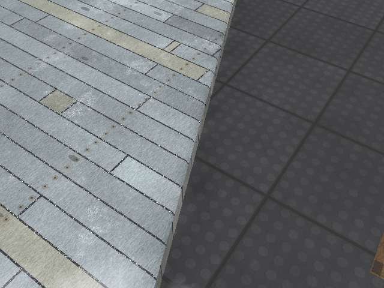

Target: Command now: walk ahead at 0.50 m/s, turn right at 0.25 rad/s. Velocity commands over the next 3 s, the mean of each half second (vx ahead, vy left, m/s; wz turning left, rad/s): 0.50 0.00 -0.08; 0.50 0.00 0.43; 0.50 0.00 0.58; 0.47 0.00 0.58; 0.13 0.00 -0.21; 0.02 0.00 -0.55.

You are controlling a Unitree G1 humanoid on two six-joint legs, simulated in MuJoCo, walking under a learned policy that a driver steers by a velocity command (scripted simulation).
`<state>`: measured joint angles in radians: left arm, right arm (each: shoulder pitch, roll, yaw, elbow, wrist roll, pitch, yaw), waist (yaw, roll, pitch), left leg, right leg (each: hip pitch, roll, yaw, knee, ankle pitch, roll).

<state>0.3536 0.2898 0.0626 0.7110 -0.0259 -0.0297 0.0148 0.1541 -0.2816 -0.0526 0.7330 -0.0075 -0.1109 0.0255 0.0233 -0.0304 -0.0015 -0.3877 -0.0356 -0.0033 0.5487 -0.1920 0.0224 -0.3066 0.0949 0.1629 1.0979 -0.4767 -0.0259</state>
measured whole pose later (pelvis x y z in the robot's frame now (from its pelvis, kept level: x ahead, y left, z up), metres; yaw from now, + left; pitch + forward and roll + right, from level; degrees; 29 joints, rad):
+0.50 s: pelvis +0.25 -0.07 +0.00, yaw -1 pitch +2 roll +0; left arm 0.10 0.25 0.05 0.61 0.00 -0.07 -0.02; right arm 0.39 -0.30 -0.06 0.89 0.04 -0.06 -0.01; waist -0.06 0.02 0.04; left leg -0.26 0.04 -0.07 1.04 -0.47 -0.01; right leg -0.42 0.01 -0.04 0.56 -0.17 -0.03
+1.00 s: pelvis +0.50 -0.05 -0.01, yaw +14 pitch +1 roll -1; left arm 0.31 0.24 0.06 0.88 0.00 -0.02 0.02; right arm 0.17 -0.23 -0.05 0.70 0.01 -0.01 0.04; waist 0.00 -0.01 0.02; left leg -0.41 -0.03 0.05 0.63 -0.23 0.08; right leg -0.04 -0.05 -0.19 0.75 -0.42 0.01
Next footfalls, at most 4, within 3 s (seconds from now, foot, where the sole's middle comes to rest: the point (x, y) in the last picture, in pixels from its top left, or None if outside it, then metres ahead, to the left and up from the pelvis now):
0.42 right None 0.36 -0.18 -0.77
0.86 left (181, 268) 0.54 0.07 -0.70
0.98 left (187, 268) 0.57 0.05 -0.77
1.44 right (208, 184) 0.92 -0.03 -0.77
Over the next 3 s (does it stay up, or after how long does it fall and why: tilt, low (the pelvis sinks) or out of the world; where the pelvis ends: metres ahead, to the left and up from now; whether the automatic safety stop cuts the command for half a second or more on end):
stays up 1.05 0.36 0.14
